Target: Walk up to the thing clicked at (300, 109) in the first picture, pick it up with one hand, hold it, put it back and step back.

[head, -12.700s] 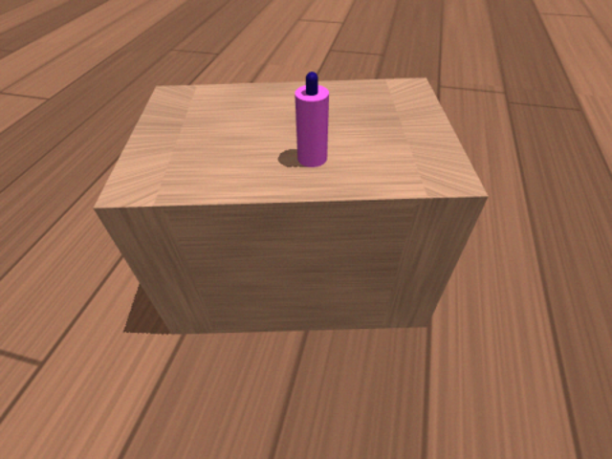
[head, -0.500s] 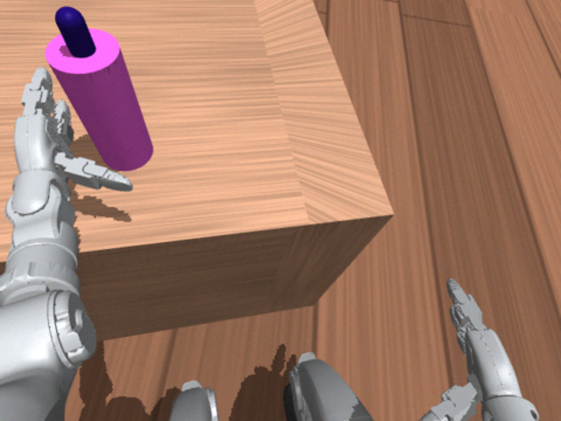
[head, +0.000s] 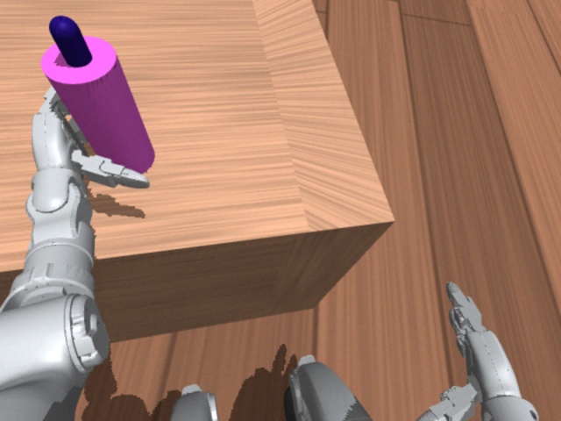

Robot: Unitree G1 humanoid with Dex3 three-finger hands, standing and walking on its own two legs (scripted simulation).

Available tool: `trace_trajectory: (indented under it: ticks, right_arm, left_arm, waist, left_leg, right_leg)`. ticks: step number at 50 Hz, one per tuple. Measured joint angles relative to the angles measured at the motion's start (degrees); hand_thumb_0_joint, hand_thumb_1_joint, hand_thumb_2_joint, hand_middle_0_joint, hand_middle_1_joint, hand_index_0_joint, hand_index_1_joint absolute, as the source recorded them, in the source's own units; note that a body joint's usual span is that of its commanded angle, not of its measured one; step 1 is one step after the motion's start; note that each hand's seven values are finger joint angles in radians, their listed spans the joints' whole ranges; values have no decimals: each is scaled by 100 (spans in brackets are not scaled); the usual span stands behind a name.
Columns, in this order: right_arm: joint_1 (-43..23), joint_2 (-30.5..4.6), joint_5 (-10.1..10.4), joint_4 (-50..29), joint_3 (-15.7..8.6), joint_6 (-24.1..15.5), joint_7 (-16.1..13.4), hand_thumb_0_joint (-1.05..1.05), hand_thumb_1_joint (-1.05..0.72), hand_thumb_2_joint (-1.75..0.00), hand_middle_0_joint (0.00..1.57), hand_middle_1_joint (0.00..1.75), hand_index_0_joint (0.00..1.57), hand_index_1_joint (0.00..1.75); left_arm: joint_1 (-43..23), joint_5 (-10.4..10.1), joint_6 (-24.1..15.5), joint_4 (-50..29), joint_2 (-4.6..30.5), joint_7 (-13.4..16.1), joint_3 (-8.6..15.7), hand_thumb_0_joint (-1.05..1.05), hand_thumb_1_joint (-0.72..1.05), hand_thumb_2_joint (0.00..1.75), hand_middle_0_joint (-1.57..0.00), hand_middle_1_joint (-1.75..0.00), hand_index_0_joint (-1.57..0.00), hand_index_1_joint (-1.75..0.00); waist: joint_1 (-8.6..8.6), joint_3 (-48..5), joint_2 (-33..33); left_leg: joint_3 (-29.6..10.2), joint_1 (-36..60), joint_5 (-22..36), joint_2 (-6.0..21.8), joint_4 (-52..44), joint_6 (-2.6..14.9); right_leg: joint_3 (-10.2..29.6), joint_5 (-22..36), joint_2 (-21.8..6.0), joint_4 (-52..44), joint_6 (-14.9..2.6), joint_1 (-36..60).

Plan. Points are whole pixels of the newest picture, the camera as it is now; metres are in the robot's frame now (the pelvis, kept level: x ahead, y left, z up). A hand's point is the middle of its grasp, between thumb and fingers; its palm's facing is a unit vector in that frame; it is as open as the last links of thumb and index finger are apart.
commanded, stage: close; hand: left
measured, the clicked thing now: (102, 104) +0.55 +0.16 +0.09
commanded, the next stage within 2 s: settle in 0.44 s
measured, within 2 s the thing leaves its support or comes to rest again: leaves its support in 0.72 s
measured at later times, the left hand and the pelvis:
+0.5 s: hand (110, 143) +0.51 +0.16 +0.06, palm faces +0.03 -1.00 +0.02, open 10.7 cm; pelvis -0.01 +0.00 +0.00, yaw +0 degrees
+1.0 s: hand (95, 118) +0.52 +0.16 +0.10, palm faces +0.04 -1.00 +0.00, open 11.1 cm; pelvis +0.00 +0.00 +0.02, yaw +0 degrees
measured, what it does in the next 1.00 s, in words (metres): stands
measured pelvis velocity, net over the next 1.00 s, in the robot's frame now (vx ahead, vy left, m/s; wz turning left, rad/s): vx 0.00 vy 0.00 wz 0.00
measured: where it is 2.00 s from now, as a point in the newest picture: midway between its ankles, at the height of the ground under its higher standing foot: outside the picture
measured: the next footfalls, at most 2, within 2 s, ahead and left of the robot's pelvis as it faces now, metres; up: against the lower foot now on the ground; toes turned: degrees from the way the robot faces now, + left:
none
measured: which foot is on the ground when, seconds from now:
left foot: down 0.00-1.00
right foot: down 0.00-1.00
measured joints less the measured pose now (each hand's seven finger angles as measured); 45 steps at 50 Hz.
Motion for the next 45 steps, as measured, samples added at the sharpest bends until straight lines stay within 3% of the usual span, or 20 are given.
trace_trajectory:
  ticks: [11, 19, 26, 34, 45]
  right_arm:
    - [49, -96, 24, 49, -105, 62, 9, -1, 50, -5, 6, 6, 5, 5]
    - [-80, -50, 0, 153, -35, 8, 3, -1, 50, -5, 6, 6, 5, 5]
    - [-60, -43, -46, 167, -35, 29, 42, -1, 50, -5, 6, 6, 6, 5]
    - [-72, -35, -31, 286, -55, 98, -10, -1, 50, -6, 6, 6, 5, 5]
    - [-148, 27, 43, 517, 7, 123, -76, -1, 51, -6, 6, 6, 5, 5]
  left_arm:
    - [452, -85, -4, -278, -250, 0, -105, -1, -43, 26, -65, -47, -69, -46]
    - [222, -30, -36, -77, -228, 37, -213, -1, -31, 45, -84, -68, -90, -69]
    - [36, 55, -60, 92, -55, 54, -43, -1, -44, 51, -87, -79, -93, -80]
    - [79, 99, -21, 57, -85, 92, -96, -2, -61, 68, -86, -98, -92, -100]
    - [19, 79, 185, -110, -176, 181, -213, -4, -61, 79, -75, -111, -81, -113]
  waist:
    - [125, -21, 15]
    - [98, 57, -60]
    - [-25, 111, -16]
    - [24, 60, 51]
    - [117, -22, 12]
  left_leg:
    - [-5, 238, -6, 3, -100, 6]
    - [-21, 273, 63, -26, -147, 14]
    - [3, 154, 81, -5, -78, 25]
    - [43, 100, 89, 3, -64, 34]
    - [28, 421, 133, -13, -296, 27]
  right_leg:
    - [-7, 10, 6, -134, 9, 256]
    - [-22, 63, -20, -177, 14, 305]
    - [6, 109, 2, -131, 22, 180]
    - [48, 129, 11, -109, 32, 105]
    - [27, 153, -1, -330, 28, 434]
